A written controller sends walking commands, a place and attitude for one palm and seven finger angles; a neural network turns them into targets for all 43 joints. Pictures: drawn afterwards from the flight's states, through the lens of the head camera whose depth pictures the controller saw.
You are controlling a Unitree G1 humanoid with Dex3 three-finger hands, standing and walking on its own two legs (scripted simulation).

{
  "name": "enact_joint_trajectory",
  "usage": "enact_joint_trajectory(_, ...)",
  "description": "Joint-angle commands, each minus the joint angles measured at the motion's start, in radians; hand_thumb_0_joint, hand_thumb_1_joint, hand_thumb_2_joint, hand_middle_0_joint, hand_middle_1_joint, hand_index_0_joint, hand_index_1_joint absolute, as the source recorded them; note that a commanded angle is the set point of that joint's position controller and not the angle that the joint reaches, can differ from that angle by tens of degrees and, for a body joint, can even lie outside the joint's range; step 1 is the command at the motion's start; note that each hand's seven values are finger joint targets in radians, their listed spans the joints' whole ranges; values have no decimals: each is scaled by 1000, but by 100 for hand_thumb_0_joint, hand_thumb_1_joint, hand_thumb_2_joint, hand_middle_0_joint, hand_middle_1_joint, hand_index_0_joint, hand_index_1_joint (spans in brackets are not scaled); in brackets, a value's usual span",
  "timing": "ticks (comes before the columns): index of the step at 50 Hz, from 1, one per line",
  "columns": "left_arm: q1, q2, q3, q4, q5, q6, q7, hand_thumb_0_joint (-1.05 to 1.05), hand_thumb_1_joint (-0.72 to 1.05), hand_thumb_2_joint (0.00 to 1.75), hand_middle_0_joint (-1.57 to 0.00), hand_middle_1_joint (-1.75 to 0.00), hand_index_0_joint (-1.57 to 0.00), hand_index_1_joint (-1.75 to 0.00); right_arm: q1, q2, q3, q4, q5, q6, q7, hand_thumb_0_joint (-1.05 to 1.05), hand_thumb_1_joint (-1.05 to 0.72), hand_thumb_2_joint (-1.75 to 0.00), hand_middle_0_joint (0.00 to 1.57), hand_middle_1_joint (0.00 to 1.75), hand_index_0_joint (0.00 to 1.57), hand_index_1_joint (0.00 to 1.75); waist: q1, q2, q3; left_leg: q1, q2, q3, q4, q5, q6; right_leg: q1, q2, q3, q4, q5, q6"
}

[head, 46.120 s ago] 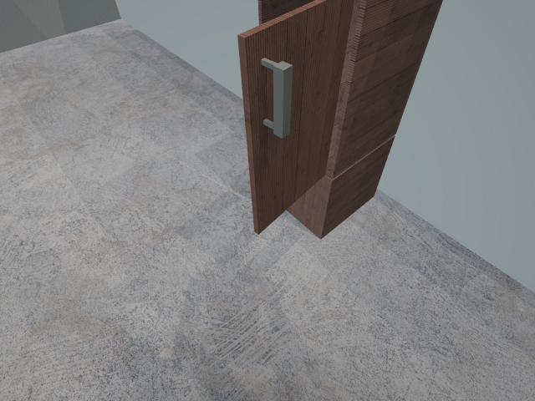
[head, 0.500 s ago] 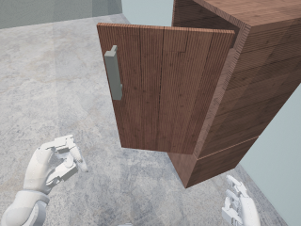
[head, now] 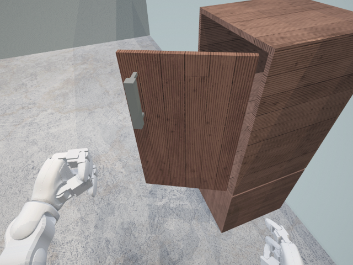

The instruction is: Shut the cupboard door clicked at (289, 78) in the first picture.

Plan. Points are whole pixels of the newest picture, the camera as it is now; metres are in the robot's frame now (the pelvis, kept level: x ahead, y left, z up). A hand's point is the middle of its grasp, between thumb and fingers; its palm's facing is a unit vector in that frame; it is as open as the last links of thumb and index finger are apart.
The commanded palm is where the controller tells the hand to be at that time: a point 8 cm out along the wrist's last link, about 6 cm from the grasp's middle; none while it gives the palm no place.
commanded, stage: raise the hand and make a fist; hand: left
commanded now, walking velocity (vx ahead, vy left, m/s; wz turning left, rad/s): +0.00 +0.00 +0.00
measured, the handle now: (136, 101) +0.50 +0.16 +0.13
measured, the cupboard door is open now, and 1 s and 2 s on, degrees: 62 62 62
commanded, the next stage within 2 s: bring the fist close to the handle in 0.24 s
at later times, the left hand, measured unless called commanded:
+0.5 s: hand (100, 178) +0.24 +0.18 +0.13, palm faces -0.02 -1.00 -0.06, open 3.1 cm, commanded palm +0.23 +0.22 +0.14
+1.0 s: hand (121, 142) +0.33 +0.16 +0.14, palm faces -0.04 -1.00 -0.04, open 3.1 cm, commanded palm +0.31 +0.20 +0.14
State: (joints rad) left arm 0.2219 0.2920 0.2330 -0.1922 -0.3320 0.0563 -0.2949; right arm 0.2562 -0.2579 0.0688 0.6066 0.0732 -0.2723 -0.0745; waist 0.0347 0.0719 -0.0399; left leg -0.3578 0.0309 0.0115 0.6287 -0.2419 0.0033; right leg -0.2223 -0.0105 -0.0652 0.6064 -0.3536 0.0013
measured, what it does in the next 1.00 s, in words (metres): stands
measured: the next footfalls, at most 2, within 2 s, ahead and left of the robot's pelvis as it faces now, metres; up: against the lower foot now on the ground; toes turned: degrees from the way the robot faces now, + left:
none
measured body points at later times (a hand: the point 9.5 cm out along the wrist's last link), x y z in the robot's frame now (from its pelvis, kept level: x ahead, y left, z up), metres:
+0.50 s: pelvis +0.00 -0.01 +0.00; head -0.01 -0.03 +0.45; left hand +0.24 +0.23 +0.14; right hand +0.19 -0.23 -0.07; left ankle +0.06 +0.12 -0.73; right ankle -0.02 -0.12 -0.73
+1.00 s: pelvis +0.02 -0.01 +0.00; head +0.01 -0.03 +0.45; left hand +0.33 +0.21 +0.15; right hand +0.19 -0.25 -0.08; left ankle +0.06 +0.12 -0.73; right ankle -0.02 -0.12 -0.73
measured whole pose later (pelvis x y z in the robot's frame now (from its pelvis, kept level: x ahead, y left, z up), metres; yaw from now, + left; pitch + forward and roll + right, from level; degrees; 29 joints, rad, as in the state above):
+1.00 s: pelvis +0.02 -0.01 +0.00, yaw -1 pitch +0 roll +0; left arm -0.09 0.24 0.17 0.05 -0.24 0.02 -0.19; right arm 0.24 -0.26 0.04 0.64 0.06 -0.23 -0.06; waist 0.02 0.05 -0.03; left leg -0.34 0.03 0.03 0.61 -0.26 -0.01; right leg -0.22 -0.01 -0.04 0.61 -0.38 -0.01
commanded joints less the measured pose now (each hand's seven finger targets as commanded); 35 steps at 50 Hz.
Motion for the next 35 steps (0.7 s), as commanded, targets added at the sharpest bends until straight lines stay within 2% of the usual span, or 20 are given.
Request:
enact_joint_trajectory(1, -129, 155, 80, -222, -13, -39, 5, 0, 90, 90, -130, -150, -130, -150, -157, -101, -50, -190, 0, -68, -8, 0, -90, -90, 20, 30, 20, 30, 17, -87, -81, 131, -36, -21, -102, 16, 32, -105, 15, 28, -151, 69, 3)
enact_joint_trajectory(3, -166, 165, 96, -274, -7, -86, 29, 0, 90, 90, -130, -150, -130, -150, -153, -95, -51, -188, -8, -78, -7, 0, -90, -90, 20, 30, 20, 30, 16, -48, -110, 157, -36, -21, -105, 29, 29, -99, 19, 19, -137, 79, 0)
enact_joint_trajectory(4, -178, 205, 121, -296, 0, -112, 47, 0, 90, 90, -130, -150, -130, -150, -147, -99, -50, -179, -12, -81, -6, 0, -90, -90, 20, 30, 20, 30, 17, -42, -103, 153, -35, -23, -99, 36, 29, -94, 19, 27, -141, 82, -2)
enact_joint_trajectory(5, -188, 178, 106, -307, 2, -135, 54, 0, 90, 90, -130, -150, -130, -150, -148, -90, -49, -178, -13, -88, -4, 0, -90, -90, 20, 30, 20, 30, 14, -4, -118, 163, -36, -19, -102, 43, 28, -91, 19, 23, -132, 91, -5)
enact_joint_trajectory(8, -170, 155, 90, -278, 9, -178, 64, 0, 90, 90, -130, -150, -130, -150, -133, -90, -54, -158, -12, -100, 1, 0, -90, -90, 20, 30, 20, 30, 2, 2, -116, 186, -34, -16, -96, 66, 27, -98, 24, 13, -120, 142, -4)
enact_joint_trajectory(12, -120, 125, 46, -176, 7, -137, 27, 0, 90, 90, -130, -150, -130, -150, -132, -99, -56, -149, -5, -102, -1, 0, -90, -90, 20, 30, 20, 30, 3, -27, -40, 141, -35, -13, -103, 8, 28, -121, 18, 25, -149, 91, 3)
enact_joint_trajectory(14, -96, 140, 58, -129, -1, -100, 6, 0, 90, 90, -130, -150, -130, -150, -132, -107, -58, -151, -3, -98, -6, 0, -90, -90, 20, 30, 20, 30, 10, -90, -18, 115, -37, -15, -96, -4, 31, -117, 11, 48, -171, 60, 8)
enact_joint_trajectory(15, -111, 115, 29, -148, -3, -88, -5, 0, 90, 90, -130, -150, -130, -150, -143, -102, -57, -158, 0, -96, -8, 0, -90, -90, 20, 30, 20, 30, 6, -73, -17, 117, -39, -8, -92, -2, 33, -125, 6, 56, -176, 53, 11)
enact_joint_trajectory(17, -128, 142, 62, -170, -7, -77, -5, 0, 90, 90, -130, -150, -130, -150, -147, -103, -55, -165, -4, -95, -10, 0, -90, -90, 20, 30, 20, 30, 14, -77, -41, 127, -40, -14, -97, 9, 33, -113, 8, 45, -166, 67, 10)
enact_joint_trajectory(19, -206, 166, 76, -201, -6, -93, 11, 0, 90, 90, -130, -150, -130, -150, -146, -106, -56, -162, -7, -95, -13, 0, -90, -90, 20, 30, 20, 30, 4, -105, -61, 139, -39, -16, -86, 30, 35, -109, 9, 51, -162, 84, 14)
enact_joint_trajectory(21, -283, 144, 61, -224, -3, -119, 28, 0, 90, 90, -130, -150, -130, -150, -144, -96, -54, -156, -9, -101, -14, 0, -90, -90, 20, 30, 20, 30, -5, -57, -87, 173, -38, -18, -89, 37, 35, -122, 16, 35, -146, 100, 9)
enact_joint_trajectory(24, -377, 168, 66, -156, 14, -150, 53, 0, 90, 90, -130, -150, -130, -150, -128, -103, -54, -121, -14, -101, -16, 0, -90, -90, 20, 30, 20, 30, -22, -61, -66, 173, -33, -27, -87, 25, 32, -139, 21, 31, -140, 84, 6)
enact_joint_trajectory(25, -392, 125, 28, -157, 19, -158, 51, 0, 90, 90, -130, -150, -130, -150, -135, -96, -54, -125, -12, -104, -13, 0, -90, -90, 20, 30, 20, 30, -22, -31, -82, 184, -36, -22, -87, 35, 33, -139, 17, 32, -133, 103, 5)
enact_joint_trajectory(26, -388, 139, 36, -135, 27, -158, 53, 0, 90, 90, -130, -150, -130, -150, -127, -99, -57, -121, -12, -104, -14, 0, -90, -90, 20, 30, 20, 30, -18, -26, -108, 194, -35, -22, -88, 49, 32, -127, 18, 28, -125, 126, 3)
enact_joint_trajectory(27, -380, 113, 7, -122, 32, -150, 49, 0, 90, 90, -130, -150, -130, -150, -130, -96, -55, -124, -11, -102, -13, 0, -90, -90, 20, 30, 20, 30, -13, -2, -114, 197, -35, -19, -90, 52, 31, -127, 18, 24, -119, 138, 1)
enact_joint_trajectory(29, -386, 126, 6, -38, 41, -119, 48, 0, 90, 90, -130, -150, -130, -150, -122, -104, -56, -115, -9, -92, -13, 0, -90, -90, 20, 30, 20, 30, -15, -51, -100, 174, -34, -23, -92, 40, 31, -120, 16, 28, -128, 129, 3)
enact_joint_trajectory(30, -417, 89, -33, -36, 43, -106, 44, 0, 90, 90, -130, -150, -130, -150, -130, -99, -54, -122, -6, -88, -13, 0, -90, -90, 20, 30, 20, 30, -20, -48, -101, 175, -35, -18, -94, 37, 32, -128, 13, 29, -130, 129, 6)
enact_joint_trajectory(33, -426, 121, 7, 9, 44, -68, 51, 0, 90, 90, -130, -150, -130, -150, -136, -104, -57, -128, -7, -69, -12, 0, -90, -90, 20, 30, 20, 30, -1, -81, -128, 175, -36, -15, -98, 70, 33, -103, 13, 25, -124, 174, 4)
enact_joint_trajectory(34, -418, 154, 44, 29, 44, -60, 60, 0, 90, 90, -130, -150, -130, -150, -132, -108, -58, -127, -9, -63, -12, 0, -90, -90, 20, 30, 20, 30, 6, -112, -134, 166, -35, -15, -92, 89, 33, -83, 11, 30, -124, 195, 5)
enact_joint_trajectory(35, -447, 136, 34, 19, 43, -58, 64, 0, 90, 90, -130, -150, -130, -150, -141, -103, -57, -133, -9, -58, -9, 0, -90, -90, 20, 30, 20, 30, 4, -102, -152, 173, -37, -9, -92, 107, 33, -81, 8, 30, -117, 223, 7)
